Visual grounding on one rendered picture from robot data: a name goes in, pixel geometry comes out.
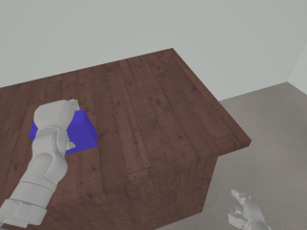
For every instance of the left robot forearm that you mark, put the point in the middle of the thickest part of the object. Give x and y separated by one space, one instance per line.
28 202

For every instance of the robot right hand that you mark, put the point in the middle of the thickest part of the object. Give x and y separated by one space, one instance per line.
239 217

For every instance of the robot left hand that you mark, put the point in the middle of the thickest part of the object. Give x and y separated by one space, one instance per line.
59 113

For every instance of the right robot forearm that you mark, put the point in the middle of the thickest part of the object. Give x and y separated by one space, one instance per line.
258 225

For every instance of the sponge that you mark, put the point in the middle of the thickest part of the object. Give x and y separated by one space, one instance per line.
81 132

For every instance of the table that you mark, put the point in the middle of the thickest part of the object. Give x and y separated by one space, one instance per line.
160 132

